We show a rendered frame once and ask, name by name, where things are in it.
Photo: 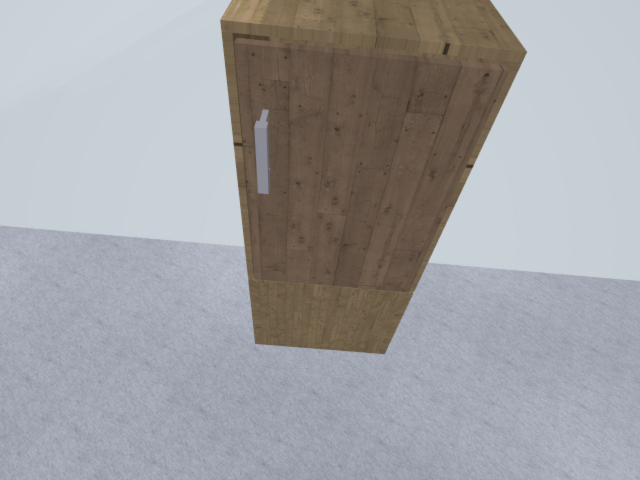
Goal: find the handle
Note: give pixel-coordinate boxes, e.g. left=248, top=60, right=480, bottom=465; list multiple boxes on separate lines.
left=254, top=109, right=270, bottom=194

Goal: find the cupboard door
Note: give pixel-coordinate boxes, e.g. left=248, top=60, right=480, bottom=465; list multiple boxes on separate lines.
left=234, top=38, right=509, bottom=292

